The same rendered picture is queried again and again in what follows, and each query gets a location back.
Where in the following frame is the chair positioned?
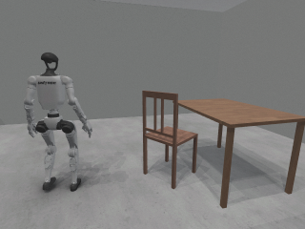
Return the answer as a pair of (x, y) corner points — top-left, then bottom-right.
(142, 91), (198, 189)

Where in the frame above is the robot left hand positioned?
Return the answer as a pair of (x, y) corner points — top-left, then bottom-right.
(27, 122), (38, 137)

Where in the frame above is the robot right forearm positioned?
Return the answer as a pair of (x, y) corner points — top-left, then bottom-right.
(72, 97), (88, 124)

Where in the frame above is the robot left forearm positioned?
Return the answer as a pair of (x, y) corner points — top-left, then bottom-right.
(24, 101), (35, 123)

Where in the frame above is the robot left thigh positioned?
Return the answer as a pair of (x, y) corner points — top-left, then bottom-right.
(35, 119), (57, 156)

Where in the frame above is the robot right upper arm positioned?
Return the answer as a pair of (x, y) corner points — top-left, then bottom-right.
(61, 75), (75, 106)

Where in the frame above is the humanoid robot head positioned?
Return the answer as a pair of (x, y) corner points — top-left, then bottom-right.
(40, 52), (59, 76)

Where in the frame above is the table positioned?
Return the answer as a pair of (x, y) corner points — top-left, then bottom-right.
(173, 98), (305, 209)

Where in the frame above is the robot left upper arm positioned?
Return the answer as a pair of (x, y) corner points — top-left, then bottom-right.
(24, 75), (38, 106)

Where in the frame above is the robot right hand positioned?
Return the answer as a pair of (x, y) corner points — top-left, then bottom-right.
(82, 121), (92, 138)

